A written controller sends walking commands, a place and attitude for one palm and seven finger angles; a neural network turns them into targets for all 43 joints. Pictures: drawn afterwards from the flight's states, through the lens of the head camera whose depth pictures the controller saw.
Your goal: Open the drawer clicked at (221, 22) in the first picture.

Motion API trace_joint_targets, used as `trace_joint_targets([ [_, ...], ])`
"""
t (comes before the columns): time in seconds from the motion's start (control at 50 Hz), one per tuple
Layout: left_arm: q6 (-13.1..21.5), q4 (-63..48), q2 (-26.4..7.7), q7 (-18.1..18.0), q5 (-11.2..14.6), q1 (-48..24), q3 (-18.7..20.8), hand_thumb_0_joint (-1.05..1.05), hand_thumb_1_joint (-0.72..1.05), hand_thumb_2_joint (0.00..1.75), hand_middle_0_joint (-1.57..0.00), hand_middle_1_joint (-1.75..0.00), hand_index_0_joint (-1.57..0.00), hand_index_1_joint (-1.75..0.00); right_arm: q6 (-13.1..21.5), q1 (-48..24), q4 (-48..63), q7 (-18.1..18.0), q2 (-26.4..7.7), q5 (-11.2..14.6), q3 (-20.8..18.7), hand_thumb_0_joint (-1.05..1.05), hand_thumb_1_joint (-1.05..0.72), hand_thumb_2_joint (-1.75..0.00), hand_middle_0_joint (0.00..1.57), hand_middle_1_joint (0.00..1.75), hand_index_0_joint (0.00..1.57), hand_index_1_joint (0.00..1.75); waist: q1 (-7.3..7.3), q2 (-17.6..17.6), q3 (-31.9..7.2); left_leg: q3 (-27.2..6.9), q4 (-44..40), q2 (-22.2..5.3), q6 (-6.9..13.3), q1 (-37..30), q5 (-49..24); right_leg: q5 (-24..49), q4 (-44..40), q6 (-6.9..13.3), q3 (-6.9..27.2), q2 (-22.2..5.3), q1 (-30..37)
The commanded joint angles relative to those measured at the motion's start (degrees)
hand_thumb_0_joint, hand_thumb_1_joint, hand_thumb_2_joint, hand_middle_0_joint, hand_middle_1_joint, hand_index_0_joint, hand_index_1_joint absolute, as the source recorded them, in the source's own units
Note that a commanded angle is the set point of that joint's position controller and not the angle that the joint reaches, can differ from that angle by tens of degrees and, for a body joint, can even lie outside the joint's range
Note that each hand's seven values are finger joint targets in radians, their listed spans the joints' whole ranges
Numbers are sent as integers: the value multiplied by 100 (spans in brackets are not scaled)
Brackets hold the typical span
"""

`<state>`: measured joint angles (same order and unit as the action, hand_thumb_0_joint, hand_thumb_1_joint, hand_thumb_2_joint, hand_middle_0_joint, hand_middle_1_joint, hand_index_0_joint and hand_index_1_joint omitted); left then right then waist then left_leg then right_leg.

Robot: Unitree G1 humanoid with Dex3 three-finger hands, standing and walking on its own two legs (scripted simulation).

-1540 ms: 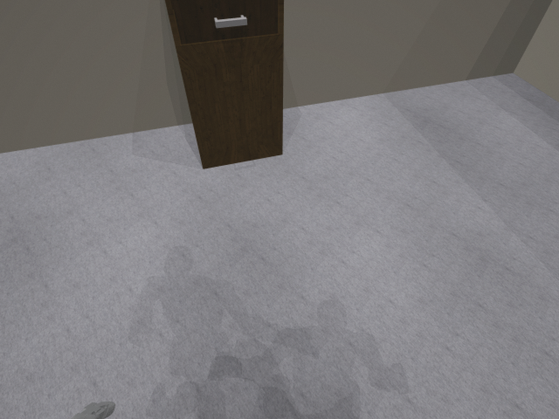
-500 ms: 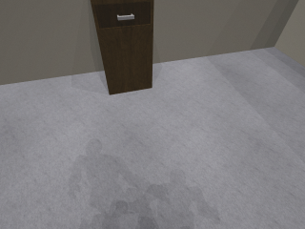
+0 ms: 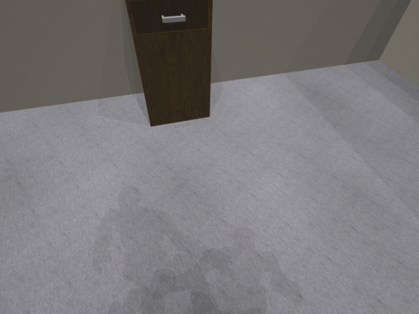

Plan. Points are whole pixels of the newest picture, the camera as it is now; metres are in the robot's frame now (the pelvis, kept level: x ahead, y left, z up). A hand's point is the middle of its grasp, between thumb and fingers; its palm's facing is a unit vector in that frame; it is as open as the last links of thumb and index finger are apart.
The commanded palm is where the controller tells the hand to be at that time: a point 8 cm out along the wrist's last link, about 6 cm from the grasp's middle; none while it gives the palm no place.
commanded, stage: walk to a spot facing it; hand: left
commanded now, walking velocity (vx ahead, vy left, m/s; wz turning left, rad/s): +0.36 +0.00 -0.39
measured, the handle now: (173, 17) +1.50 +0.29 -0.03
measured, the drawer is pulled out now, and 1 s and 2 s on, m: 0.00 0.00 0.00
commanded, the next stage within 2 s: turn to face it in 1.94 s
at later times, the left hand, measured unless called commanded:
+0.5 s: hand out of the picture +0.03 +0.16 -0.18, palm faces -0.01 -0.99 -0.15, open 7.4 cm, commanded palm none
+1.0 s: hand (162, 195) +0.46 +0.17 -0.16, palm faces -0.29 -0.94 -0.20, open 7.4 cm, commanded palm none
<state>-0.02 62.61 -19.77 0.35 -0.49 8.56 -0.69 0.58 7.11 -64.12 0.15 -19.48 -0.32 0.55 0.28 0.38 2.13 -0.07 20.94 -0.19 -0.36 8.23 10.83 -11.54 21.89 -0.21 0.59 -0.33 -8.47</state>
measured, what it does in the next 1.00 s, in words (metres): walks ahead, turning right: left foot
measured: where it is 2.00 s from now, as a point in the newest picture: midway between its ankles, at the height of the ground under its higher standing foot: (245, 224)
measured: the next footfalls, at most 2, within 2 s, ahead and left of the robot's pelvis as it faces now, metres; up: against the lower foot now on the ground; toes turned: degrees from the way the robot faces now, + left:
left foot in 0.62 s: +0.30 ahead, +0.11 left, +0.00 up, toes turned -1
right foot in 1.16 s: +0.47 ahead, -0.18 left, +0.00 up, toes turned -29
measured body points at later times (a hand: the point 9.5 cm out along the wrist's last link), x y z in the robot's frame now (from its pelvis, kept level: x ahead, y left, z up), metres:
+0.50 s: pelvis +0.11 +0.00 -0.01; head +0.13 +0.00 +0.44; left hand +0.03 +0.21 -0.17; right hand +0.12 -0.25 -0.16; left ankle +0.13 +0.10 -0.70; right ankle +0.00 -0.12 -0.75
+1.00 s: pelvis +0.30 +0.02 +0.00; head +0.31 +0.02 +0.45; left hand +0.47 +0.22 -0.15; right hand +0.18 -0.19 -0.16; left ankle +0.26 +0.12 -0.75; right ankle +0.37 -0.15 -0.69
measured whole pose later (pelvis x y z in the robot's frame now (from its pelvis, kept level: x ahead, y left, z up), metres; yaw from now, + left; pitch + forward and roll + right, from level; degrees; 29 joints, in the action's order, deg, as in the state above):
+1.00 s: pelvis +0.30 +0.02 +0.00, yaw -18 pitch -1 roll +1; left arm -0.7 56.0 -11.9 1.7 -2.0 8.2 4.5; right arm 4.6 22.3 -63.3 -1.1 -9.6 -1.4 -2.6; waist -1.2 1.7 1.9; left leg 17.1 19.5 -1.6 1.5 1.1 17.1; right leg -8.4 49.6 0.0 -3.6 -6.7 -34.0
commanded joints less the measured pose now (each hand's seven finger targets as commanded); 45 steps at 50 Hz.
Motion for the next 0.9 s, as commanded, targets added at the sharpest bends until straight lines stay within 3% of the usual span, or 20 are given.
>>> trace_joint_targets([
  [0.0,98,-259,-762,-104,-8,-53,159,0,90,90,-20,-30,-20,-30,98,-121,292,-68,-787,-33,-161,0,-90,-90,20,30,20,30,-19,-45,-468,-479,-301,-664,136,-163,-301,148,-421,128,552,-633,-48],
  [0.02,26,-177,-458,-111,-19,164,88,0,90,90,-20,-30,-20,-30,41,99,230,-55,-466,-61,-91,0,-90,-90,20,30,20,30,-21,-39,-433,-393,-233,-629,84,-161,163,-400,-355,102,551,-580,-153],
  [0.1,-84,-279,-446,4,-90,490,185,0,90,90,-20,-30,-20,-30,-39,366,302,-32,-553,-115,-196,0,-90,-90,20,30,20,30,7,-86,463,-451,-348,-685,207,559,2445,-2171,-175,239,742,-307,-960],
  [0.2,63,-488,-77,88,-97,920,283,0,90,90,-20,-30,-20,-30,92,820,424,-64,-614,-89,-347,0,-90,-90,20,30,20,30,-22,-551,313,-918,-270,-1246,611,244,2350,-1520,998,319,385,65,-1342],
  [0.26,175,-434,85,80,-101,1374,335,0,90,90,-20,-30,-20,-30,156,805,513,-67,-446,-59,-397,0,-90,-90,20,30,20,30,181,-465,341,-634,440,-1234,589,588,1635,-1098,912,374,384,-5,-891],
  [0.28,219,-333,-10,50,-118,1681,391,0,90,90,-20,-30,-20,-30,188,680,596,-65,-245,-48,-382,0,-90,-90,20,30,20,30,309,163,316,-111,1249,-877,364,1207,1350,-871,522,542,1002,-324,-273],
  [0.3,273,-151,-288,-12,-125,2175,464,0,90,90,-20,-30,-20,-30,229,411,770,-51,48,-29,-326,0,-90,-90,20,30,20,30,460,1326,314,662,2601,-295,65,2339,1448,-281,-176,922,2348,-1091,644],
  [0.32,329,8,-444,-83,-88,2759,518,0,90,90,-20,-30,-20,-30,274,-132,1035,-35,147,-58,-284,0,-90,-90,20,30,20,30,720,1759,422,629,3597,-187,-21,3361,2324,955,-632,1403,3503,-1787,1265],
  [0.34,339,101,-322,-156,-86,3009,488,0,90,90,-20,-30,-20,-30,311,-417,1115,-48,141,-88,-298,0,-90,-90,20,30,20,30,761,1186,476,334,4143,-355,-27,3770,2295,1929,-472,1693,3587,-1935,1527],
  [0.38,349,53,-125,-218,-145,2754,459,0,90,90,-20,-30,-20,-30,336,-383,1108,-18,296,-64,-313,0,-90,-90,20,30,20,30,504,489,341,155,4083,-611,-43,3798,2032,1927,-220,1618,2838,-1773,1585],
  [0.48,383,-39,63,-194,-142,2035,434,0,90,90,-20,-30,-20,-30,240,-189,1099,120,615,-7,-335,0,-90,-90,20,30,20,30,76,751,513,443,2721,-516,-69,2260,913,847,-772,1093,1728,-1219,-101],
  [0.52,381,-32,58,-180,-115,1872,465,0,90,90,-20,-30,-20,-30,282,88,1044,121,619,3,-342,0,-90,-90,20,30,20,30,-89,847,435,705,1927,-318,-38,1315,421,935,-596,856,1328,-946,-436],
  [0.56,381,-5,76,-159,-69,1722,522,0,90,90,-20,-30,-20,-30,339,1122,707,28,450,-13,-415,0,-90,-90,20,30,20,30,-535,456,18,795,1195,-141,5,-323,-106,1459,428,655,953,-608,-849],
  [0.58,375,-31,260,-133,-46,1809,509,0,90,90,-20,-30,-20,-30,367,1952,455,-66,113,-43,-503,0,-90,-90,20,30,20,30,-807,-163,-562,380,973,-536,101,-1499,80,1342,1651,527,777,-358,-1229],
  [0.6,334,-120,652,-75,11,2112,492,0,90,90,-20,-30,-20,-30,409,2626,313,-120,-539,-155,-663,0,-90,-90,20,30,20,30,-878,-1786,-1189,-1803,244,-2195,608,-2312,671,-892,3673,262,34,307,-2166],
  [0.62,380,-288,702,-75,-24,1983,462,0,90,90,-20,-30,-20,-30,338,2628,341,-103,-615,-116,-645,0,-90,-90,20,30,20,30,-747,-1806,-1026,-2826,-708,-2849,950,-1763,1564,-2019,4801,312,134,320,-2541],
  [0.64,347,-359,706,-99,-75,1650,426,0,90,90,-20,-30,-20,-30,317,2106,475,-113,-390,-90,-603,0,-90,-90,20,30,20,30,-637,-1233,-551,-2866,-953,-2943,1071,-950,2373,-1806,5415,355,196,-42,-2808],
  [0.68,262,-340,813,9,-145,1266,457,0,90,90,-20,-30,-20,-30,367,1352,613,-122,306,-115,-439,0,-90,-90,20,30,20,30,-288,-640,565,-1729,-1159,-2422,833,366,2186,-918,5434,293,135,-498,-2958],
  [0.74,87,-239,1015,70,-164,1566,458,0,90,90,-20,-30,-20,-30,484,1191,539,-150,575,-100,-377,0,-90,-90,20,30,20,30,81,-609,359,-308,-1095,-1912,658,753,984,-381,4952,185,5,-595,-2434],
  [0.88,-17,-781,859,164,-184,412,498,0,90,90,-20,-30,-20,-30,534,1596,398,-140,449,-102,-441,0,-90,-90,20,30,20,30,-22,-390,514,476,-1303,-1852,871,-177,-109,404,3355,-24,-214,-787,-3141],
])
